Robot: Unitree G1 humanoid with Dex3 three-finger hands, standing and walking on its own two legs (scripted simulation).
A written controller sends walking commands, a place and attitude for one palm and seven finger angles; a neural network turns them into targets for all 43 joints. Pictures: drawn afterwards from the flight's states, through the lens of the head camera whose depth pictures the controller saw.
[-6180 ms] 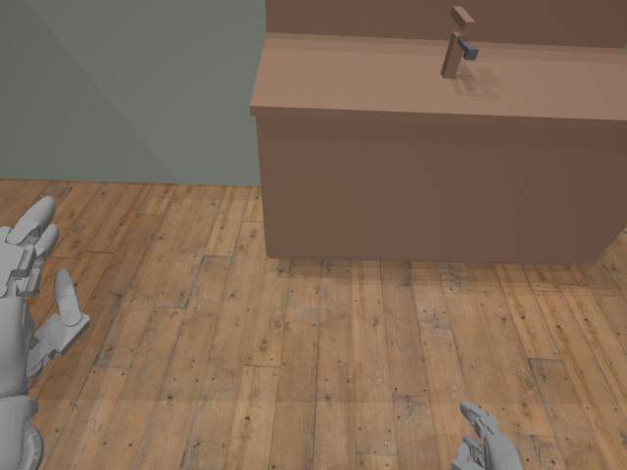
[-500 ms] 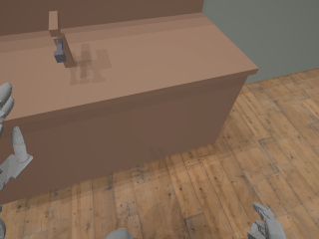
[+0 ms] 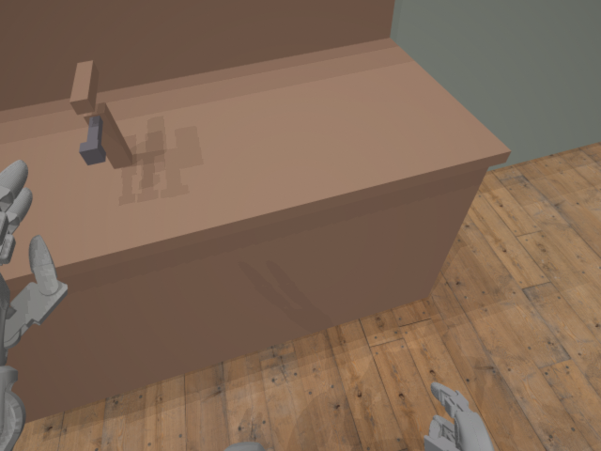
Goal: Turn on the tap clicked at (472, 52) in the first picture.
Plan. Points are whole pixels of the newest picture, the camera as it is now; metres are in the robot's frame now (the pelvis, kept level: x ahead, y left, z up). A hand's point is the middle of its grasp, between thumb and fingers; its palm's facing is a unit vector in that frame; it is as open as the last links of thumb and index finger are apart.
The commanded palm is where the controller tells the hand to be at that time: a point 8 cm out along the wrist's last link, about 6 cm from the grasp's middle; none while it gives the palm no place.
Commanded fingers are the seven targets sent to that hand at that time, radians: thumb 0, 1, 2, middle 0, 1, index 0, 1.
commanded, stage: take the last steps up to it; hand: left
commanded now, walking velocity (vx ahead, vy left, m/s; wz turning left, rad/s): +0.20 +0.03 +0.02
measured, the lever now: (92, 152) +0.52 +0.38 +0.10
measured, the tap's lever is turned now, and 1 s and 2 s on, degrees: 0 0 0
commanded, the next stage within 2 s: come to a stop and stand still in 0.30 s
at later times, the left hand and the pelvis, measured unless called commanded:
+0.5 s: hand (74, 214) +0.30 +0.26 +0.20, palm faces +0.41 -0.83 -0.37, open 7.5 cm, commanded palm +0.24 +0.30 +0.19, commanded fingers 0.00 0.90 0.90 -0.20 -0.30 -0.20 -0.30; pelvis +0.08 +0.02 +0.01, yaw +0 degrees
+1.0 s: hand (98, 248) +0.27 +0.23 +0.18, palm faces +0.36 -0.82 -0.44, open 7.5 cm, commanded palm +0.21 +0.28 +0.19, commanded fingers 0.00 0.90 0.90 -0.20 -0.30 -0.20 -0.30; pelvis +0.06 +0.00 +0.01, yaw +1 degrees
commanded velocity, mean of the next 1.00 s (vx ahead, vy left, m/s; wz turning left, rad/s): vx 0.04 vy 0.04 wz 0.00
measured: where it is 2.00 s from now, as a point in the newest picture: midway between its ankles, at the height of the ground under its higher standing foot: outside the picture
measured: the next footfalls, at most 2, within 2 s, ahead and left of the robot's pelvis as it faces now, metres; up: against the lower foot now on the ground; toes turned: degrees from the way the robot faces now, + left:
left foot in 0.30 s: +0.14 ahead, +0.13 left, +0.00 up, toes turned +8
right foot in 0.64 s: +0.16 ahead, -0.11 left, +0.00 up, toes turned -7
